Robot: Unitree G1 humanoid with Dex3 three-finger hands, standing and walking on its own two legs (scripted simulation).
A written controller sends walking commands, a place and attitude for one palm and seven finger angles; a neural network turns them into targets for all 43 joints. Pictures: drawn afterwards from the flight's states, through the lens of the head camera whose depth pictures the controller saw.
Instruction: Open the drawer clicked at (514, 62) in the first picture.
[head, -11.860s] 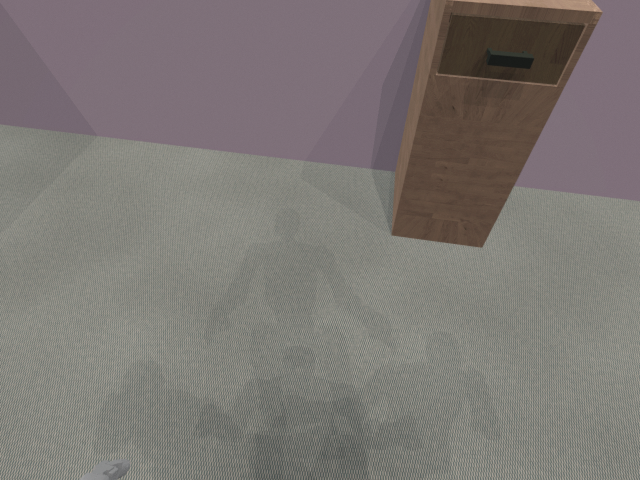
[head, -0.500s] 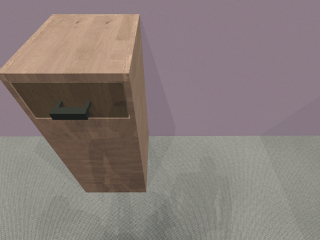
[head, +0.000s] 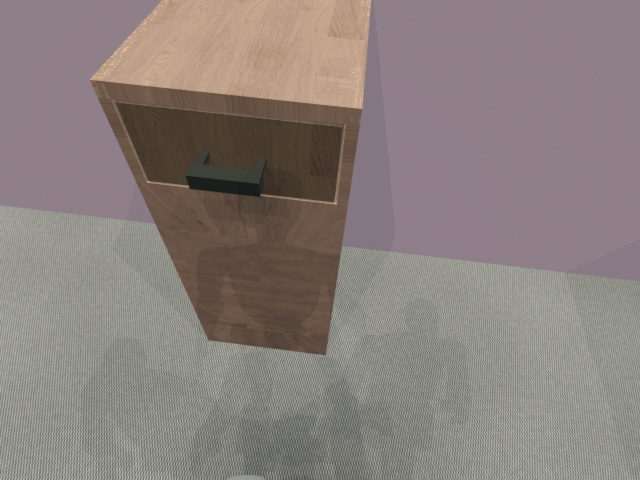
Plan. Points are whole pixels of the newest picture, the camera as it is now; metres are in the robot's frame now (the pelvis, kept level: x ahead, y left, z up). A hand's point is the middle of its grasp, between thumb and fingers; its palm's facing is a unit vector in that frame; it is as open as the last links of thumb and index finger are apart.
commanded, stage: come to a stop and stand still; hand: left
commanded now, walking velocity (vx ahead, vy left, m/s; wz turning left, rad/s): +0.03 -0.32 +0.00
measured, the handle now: (229, 170) +0.53 +0.20 +0.05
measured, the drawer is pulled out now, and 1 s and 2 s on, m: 0.00 0.00 0.00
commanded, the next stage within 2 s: look again from close up in 1.14 s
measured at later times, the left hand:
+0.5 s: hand out of the picture +0.05 +0.17 -0.15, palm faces -0.04 -0.97 -0.23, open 7.3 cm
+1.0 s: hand out of the picture -0.04 +0.10 -0.16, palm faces +0.05 -0.99 -0.15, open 7.4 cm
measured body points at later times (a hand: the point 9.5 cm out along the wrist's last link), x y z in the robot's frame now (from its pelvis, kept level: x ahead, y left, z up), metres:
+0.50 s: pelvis -0.02 -0.01 +0.01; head -0.01 -0.03 +0.46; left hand +0.05 +0.22 -0.13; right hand -0.07 -0.24 -0.15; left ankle +0.02 +0.12 -0.72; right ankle -0.06 -0.10 -0.72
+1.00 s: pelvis +0.01 -0.04 +0.02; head +0.02 -0.05 +0.47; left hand -0.04 +0.15 -0.14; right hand +0.01 -0.26 -0.15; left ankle +0.01 +0.11 -0.72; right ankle -0.06 -0.10 -0.72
